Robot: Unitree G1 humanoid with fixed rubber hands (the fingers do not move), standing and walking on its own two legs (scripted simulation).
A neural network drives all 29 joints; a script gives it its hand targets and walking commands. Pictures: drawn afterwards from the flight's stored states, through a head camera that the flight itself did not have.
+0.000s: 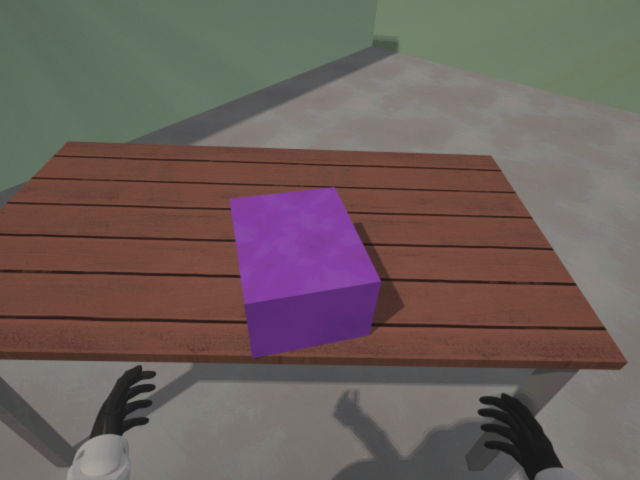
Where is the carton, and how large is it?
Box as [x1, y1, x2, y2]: [230, 187, 380, 358]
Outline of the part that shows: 334,187 230,199 252,358 368,335 380,280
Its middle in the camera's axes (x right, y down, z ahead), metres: -0.04 +0.04 +0.71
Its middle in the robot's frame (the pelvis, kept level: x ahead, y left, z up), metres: +0.50 +0.05 -0.03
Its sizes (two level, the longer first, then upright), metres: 0.259 0.208 0.144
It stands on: a table, 0.65 m high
